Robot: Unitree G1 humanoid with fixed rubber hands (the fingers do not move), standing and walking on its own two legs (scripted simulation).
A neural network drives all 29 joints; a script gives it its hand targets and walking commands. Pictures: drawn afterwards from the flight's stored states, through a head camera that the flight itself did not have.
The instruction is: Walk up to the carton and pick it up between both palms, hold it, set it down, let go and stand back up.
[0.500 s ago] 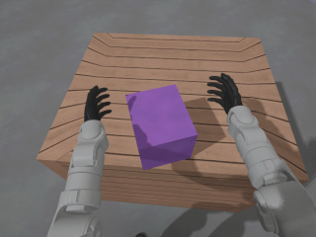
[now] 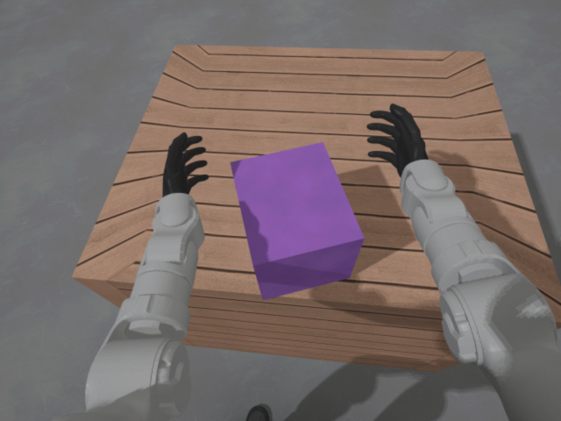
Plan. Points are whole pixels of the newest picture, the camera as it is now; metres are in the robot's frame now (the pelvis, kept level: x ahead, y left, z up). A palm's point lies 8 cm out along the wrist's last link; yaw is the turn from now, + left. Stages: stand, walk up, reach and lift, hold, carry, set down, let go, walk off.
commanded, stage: reach and lift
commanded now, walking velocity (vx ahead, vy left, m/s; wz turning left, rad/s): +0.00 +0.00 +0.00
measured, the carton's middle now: (292, 222) +0.43 +0.06 -0.05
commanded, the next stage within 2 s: none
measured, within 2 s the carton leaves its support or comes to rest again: neither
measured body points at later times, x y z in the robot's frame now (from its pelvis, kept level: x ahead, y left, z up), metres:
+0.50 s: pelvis -0.01 +0.01 -0.02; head +0.13 +0.01 +0.41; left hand +0.39 +0.21 -0.03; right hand +0.48 -0.09 -0.02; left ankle +0.02 +0.13 -0.74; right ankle -0.01 -0.08 -0.74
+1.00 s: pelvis +0.00 +0.01 -0.02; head +0.14 +0.01 +0.41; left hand +0.39 +0.19 -0.03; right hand +0.47 -0.06 -0.02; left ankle +0.02 +0.13 -0.74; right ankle -0.01 -0.08 -0.74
